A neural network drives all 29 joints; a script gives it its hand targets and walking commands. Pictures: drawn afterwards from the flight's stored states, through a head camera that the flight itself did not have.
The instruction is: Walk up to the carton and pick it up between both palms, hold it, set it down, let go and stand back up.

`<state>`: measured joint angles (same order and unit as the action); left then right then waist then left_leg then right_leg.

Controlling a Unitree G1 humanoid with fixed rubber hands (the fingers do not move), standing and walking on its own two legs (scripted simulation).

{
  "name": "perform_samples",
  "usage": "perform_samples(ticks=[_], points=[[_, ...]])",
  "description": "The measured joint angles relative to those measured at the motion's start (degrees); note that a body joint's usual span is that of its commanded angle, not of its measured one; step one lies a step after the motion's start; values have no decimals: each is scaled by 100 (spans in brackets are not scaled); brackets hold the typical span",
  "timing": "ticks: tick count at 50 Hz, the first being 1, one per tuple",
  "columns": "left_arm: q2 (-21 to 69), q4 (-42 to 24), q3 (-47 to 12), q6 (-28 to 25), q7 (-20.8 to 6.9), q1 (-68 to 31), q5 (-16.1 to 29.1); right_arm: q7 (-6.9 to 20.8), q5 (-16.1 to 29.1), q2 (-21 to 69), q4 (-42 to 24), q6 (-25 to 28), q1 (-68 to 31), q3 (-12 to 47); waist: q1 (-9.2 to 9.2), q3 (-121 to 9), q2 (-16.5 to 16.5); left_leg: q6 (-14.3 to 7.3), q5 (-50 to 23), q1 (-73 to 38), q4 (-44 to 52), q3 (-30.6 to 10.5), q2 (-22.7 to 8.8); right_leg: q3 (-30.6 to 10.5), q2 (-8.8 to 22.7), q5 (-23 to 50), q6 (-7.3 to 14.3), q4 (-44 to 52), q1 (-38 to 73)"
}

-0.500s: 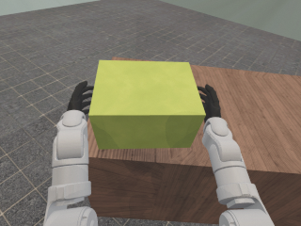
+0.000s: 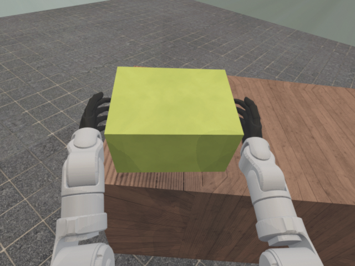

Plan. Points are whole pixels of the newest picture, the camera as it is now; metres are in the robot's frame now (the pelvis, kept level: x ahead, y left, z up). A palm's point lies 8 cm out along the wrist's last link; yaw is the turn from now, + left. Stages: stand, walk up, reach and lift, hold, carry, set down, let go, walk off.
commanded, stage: hold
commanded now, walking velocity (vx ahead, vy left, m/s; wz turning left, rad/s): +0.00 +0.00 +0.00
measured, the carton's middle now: (172, 120) +0.42 +0.01 +0.14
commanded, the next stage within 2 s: none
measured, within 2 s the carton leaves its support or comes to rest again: neither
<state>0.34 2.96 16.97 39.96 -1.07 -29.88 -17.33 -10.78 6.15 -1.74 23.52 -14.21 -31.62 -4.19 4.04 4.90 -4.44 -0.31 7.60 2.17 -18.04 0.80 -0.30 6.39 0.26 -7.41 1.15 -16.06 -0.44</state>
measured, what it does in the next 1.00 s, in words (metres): stands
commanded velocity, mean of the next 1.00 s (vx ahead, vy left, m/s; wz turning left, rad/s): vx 0.00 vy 0.00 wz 0.00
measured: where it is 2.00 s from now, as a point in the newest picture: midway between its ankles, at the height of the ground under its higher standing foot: outside the picture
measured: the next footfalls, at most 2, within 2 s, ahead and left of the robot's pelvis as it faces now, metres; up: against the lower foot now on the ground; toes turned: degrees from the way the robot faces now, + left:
none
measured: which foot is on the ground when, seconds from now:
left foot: down 0.00-1.00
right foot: down 0.00-1.00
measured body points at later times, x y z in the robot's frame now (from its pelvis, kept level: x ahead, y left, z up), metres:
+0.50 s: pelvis +0.00 +0.00 +0.00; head -0.02 +0.03 +0.45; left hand +0.37 +0.18 +0.15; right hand +0.37 -0.16 +0.16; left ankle +0.04 +0.11 -0.75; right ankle +0.03 -0.10 -0.75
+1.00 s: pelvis -0.01 +0.00 +0.00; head -0.03 +0.02 +0.45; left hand +0.36 +0.18 +0.16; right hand +0.36 -0.16 +0.16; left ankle +0.04 +0.11 -0.75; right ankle +0.03 -0.10 -0.75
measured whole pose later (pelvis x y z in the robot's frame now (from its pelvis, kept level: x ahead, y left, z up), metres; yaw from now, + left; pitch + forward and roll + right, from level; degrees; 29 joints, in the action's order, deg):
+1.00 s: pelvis -0.01 +0.00 +0.00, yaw +0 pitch -10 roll +0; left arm 0.2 2.3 18.0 41.3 -2.6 -29.4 -18.3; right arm -9.9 4.5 -1.0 23.6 -15.0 -32.1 -4.3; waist 3.9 6.1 -3.2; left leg -0.4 7.2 0.9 -17.9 1.2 -0.4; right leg 6.0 0.2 -7.1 1.3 -16.4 0.4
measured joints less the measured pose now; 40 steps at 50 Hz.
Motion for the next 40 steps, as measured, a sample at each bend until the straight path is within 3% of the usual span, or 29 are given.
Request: perform_samples(ticks=[8, 29, 35, 40], points=[[34, 76, 126, 119, -151, -70, -176, 76, -91, 30, 212, -80, -126, -55, 9, 50, -46, -5, -7, -160, 74, 0, 12, -1, 8, -15, -5, 34, 143], [38, -3, 17, 26, -53, 61, -45, 36, -14, -14, -44, -78, 69, 16, 31, 34, 28, -28, 23, -83, 21, 22, 20, -25, 17, 0, -28, 41, 85], [29, -576, -53, 201, -100, 356, -49, -20, 304, -146, -351, -149, 163, 285, 49, 117, 73, -4, 97, -166, -94, 48, -31, -52, -34, 16, -13, 76, 225], [67, -404, 56, 288, -191, 291, -154, 109, 83, -28, -139, -226, 89, 133, 5, 73, 80, -13, 45, -217, -11, 63, -12, -66, -13, -3, -3, 16, 205]])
